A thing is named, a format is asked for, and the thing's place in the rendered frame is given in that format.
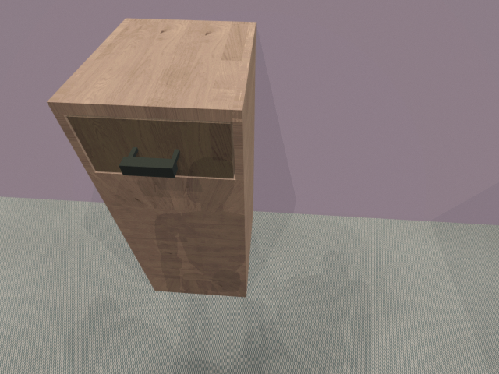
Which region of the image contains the cabinet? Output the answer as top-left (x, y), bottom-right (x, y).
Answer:
top-left (47, 18), bottom-right (256, 297)

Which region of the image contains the drawer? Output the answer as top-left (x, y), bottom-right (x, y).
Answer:
top-left (66, 115), bottom-right (235, 178)

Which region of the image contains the handle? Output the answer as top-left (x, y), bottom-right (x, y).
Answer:
top-left (119, 147), bottom-right (180, 178)

